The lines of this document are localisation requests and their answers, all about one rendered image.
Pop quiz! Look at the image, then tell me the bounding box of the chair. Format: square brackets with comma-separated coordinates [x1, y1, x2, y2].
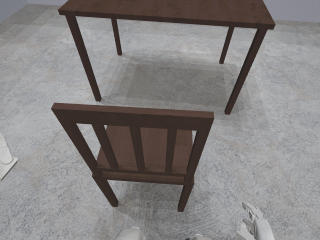
[51, 102, 215, 212]

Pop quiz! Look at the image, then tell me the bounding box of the left robot thigh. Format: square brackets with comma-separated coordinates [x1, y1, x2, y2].
[115, 228, 146, 240]

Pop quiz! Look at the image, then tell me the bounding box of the table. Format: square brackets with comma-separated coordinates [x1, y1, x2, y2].
[58, 0, 276, 115]

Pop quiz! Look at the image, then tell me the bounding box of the robot right hand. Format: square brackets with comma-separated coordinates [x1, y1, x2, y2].
[236, 201, 275, 240]

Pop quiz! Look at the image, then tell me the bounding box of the robot left hand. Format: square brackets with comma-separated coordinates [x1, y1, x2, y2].
[0, 131, 18, 181]

